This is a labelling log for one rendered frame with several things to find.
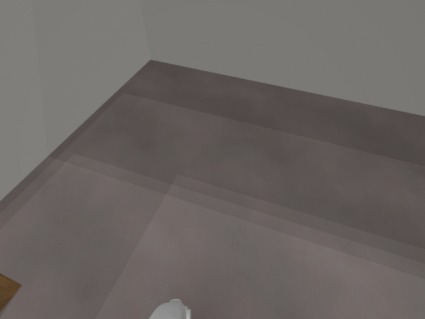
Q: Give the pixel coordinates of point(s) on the left robot thigh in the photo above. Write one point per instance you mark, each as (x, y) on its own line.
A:
(171, 310)

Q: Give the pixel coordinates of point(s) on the cabinet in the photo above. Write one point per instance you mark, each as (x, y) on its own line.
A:
(8, 288)

